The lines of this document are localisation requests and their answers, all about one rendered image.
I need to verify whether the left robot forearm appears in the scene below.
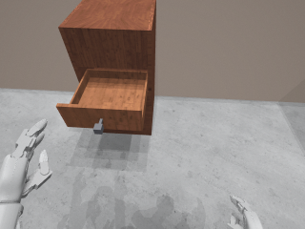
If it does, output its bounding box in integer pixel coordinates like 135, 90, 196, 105
0, 202, 24, 229

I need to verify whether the handle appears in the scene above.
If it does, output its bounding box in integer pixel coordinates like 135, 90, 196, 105
93, 118, 104, 135

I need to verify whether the drawer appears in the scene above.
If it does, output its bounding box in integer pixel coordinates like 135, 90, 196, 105
55, 69, 149, 132

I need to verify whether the cabinet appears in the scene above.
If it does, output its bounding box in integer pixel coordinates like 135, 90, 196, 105
58, 0, 156, 135

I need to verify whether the right robot hand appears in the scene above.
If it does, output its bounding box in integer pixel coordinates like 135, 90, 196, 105
227, 195, 264, 229

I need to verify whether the left robot hand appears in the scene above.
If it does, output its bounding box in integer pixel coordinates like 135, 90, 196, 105
0, 118, 52, 203

